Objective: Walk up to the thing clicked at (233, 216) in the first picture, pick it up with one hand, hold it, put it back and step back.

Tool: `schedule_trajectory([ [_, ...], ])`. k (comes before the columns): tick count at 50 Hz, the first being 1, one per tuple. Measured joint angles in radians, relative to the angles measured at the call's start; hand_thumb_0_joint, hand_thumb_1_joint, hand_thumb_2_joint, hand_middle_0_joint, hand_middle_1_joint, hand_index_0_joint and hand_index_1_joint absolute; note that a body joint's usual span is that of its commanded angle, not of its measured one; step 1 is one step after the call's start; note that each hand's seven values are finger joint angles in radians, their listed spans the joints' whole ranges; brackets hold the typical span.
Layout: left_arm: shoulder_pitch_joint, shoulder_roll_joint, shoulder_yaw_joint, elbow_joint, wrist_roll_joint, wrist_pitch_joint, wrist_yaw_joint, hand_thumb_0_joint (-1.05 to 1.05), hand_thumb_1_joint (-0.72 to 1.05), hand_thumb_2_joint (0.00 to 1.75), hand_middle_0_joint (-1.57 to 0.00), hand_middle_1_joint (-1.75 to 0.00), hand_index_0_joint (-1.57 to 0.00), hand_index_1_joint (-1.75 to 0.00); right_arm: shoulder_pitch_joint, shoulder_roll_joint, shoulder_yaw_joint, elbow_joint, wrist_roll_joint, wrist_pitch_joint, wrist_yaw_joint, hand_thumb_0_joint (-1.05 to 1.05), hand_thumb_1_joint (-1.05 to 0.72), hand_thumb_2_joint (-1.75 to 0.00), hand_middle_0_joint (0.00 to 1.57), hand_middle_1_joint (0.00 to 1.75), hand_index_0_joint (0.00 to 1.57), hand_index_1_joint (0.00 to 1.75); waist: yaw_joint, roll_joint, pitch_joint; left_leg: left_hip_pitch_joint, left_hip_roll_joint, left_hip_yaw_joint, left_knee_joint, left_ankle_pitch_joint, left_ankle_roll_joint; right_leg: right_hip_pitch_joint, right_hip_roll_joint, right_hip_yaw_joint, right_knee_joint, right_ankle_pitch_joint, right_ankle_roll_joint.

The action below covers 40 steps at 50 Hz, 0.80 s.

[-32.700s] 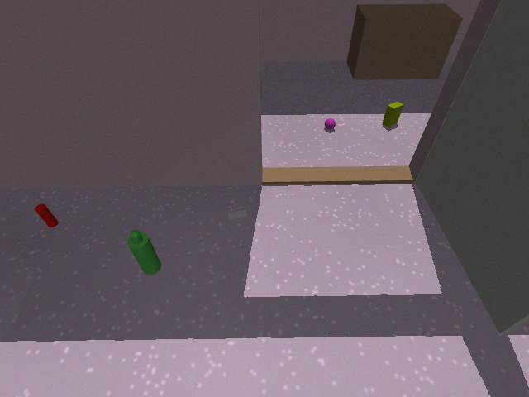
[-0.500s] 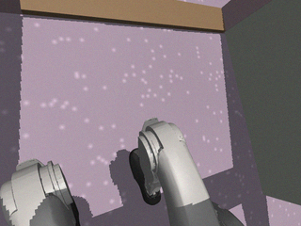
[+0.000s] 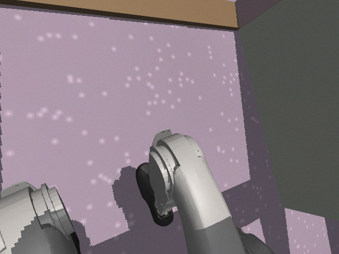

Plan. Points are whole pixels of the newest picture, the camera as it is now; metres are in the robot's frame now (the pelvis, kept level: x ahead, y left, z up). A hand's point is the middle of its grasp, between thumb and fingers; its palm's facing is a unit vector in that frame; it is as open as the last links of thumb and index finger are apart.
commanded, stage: rest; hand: left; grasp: from above
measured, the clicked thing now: out of the picture +0.48 +0.31 -0.29
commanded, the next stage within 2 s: open in 0.34 s
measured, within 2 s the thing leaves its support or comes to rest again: neither
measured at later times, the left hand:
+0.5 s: hand out of the picture +0.48 +0.30 -0.25, palm faces -0.45 -0.16 -0.88, open 7.0 cm
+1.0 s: hand out of the picture +0.47 +0.31 -0.26, palm faces -0.45 -0.15 -0.88, open 10.2 cm
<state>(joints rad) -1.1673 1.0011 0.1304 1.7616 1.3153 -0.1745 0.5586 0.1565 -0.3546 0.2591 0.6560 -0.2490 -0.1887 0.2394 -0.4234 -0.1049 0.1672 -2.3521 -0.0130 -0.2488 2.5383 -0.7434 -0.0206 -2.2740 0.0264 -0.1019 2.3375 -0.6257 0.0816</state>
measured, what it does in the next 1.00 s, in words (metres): stands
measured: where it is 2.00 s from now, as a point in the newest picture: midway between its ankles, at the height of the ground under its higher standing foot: (118, 231)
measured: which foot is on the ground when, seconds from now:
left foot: down 0.00-1.00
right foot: down 0.00-1.00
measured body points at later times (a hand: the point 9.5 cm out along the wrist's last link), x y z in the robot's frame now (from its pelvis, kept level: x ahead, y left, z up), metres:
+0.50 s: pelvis +0.00 +0.00 +0.00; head +0.29 +0.12 +0.32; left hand +0.49 +0.31 -0.20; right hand +0.02 -0.25 -0.05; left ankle +0.05 +0.13 -0.27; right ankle +0.12 -0.13 -0.27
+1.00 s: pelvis -0.01 +0.01 +0.01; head +0.29 +0.13 +0.32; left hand +0.49 +0.31 -0.21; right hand +0.02 -0.24 -0.04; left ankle +0.05 +0.13 -0.27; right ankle +0.12 -0.13 -0.27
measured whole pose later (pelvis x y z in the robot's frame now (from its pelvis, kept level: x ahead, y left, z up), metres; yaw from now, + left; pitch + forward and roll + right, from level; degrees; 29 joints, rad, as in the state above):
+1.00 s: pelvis -0.01 +0.01 +0.01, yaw -2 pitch +30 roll -16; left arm -1.19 1.07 0.09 1.79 1.29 -0.16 0.60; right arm 0.14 -0.37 0.33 0.61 -0.25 -0.22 0.25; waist -0.45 -0.13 0.21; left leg -2.34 0.00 -0.27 2.53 -0.74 -0.01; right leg -2.24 0.03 -0.13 2.30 -0.61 0.08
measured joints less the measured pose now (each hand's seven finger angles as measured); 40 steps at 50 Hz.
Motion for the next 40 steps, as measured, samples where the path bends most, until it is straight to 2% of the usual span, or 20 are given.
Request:
schedule_trajectory([
  [13,-0.014,0.012,-0.004,0.045,0.016,0.02,0.056,0.0,0.48,0.0,-1.0,-0.1,-1.03,-0.07,-0.008,-0.003,0.028,-0.016,-0.005,-0.03,0.019,0.0,-0.9,-0.9,0.2,0.3,0.21,0.3,-0.02,-0.007,0.002,-0.005,0.005,-0.007,0.01,-0.001,0.011,0.004,0.006,-0.009,-0.006,0.005,-0.009],
  [18,-0.023,0.028,0.007,0.057,0.006,0.03,0.056,0.0,0.48,0.0,-1.0,-0.1,-1.03,-0.07,-0.016,-0.009,0.038,-0.025,-0.004,-0.046,0.027,0.0,-0.9,-0.9,0.2,0.3,0.2,0.3,-0.024,-0.011,0.018,-0.004,0.006,-0.007,0.012,0.0,0.014,0.006,0.008,-0.008,-0.005,0.007,-0.003],
  [26,-0.031,0.048,-0.007,0.05,-0.017,0.023,0.035,0.0,0.47,0.01,-1.0,-0.11,-1.03,-0.08,-0.025,-0.015,0.05,-0.033,0.0,-0.053,0.026,0.0,-0.9,-0.9,0.2,0.3,0.2,0.3,-0.026,-0.015,0.038,0.002,0.006,-0.012,0.015,0.003,0.012,0.012,0.009,-0.011,-0.006,0.012,0.008],
  [31,-0.025,0.054,-0.019,0.047,-0.024,0.019,0.029,0.0,0.46,0.09,-0.93,-0.17,-0.96,-0.14,-0.02,-0.015,0.059,-0.041,0.003,-0.046,0.021,0.0,-0.9,-0.9,0.2,0.3,0.2,0.3,-0.025,-0.019,0.04,0.007,0.006,-0.016,0.008,0.005,0.009,0.017,0.009,-0.015,-0.013,0.015,0.005],
  [40,-0.019,0.069,-0.029,0.023,-0.026,0.002,0.028,0.0,0.28,0.3,-0.77,-0.31,-0.78,-0.3,-0.014,-0.017,0.069,-0.043,0.003,-0.035,0.009,0.0,-0.9,-0.9,0.2,0.3,0.2,0.3,-0.024,-0.029,0.045,0.01,0.006,-0.023,-0.001,0.008,0.009,0.025,0.008,-0.023,-0.028,0.019,0.002],
])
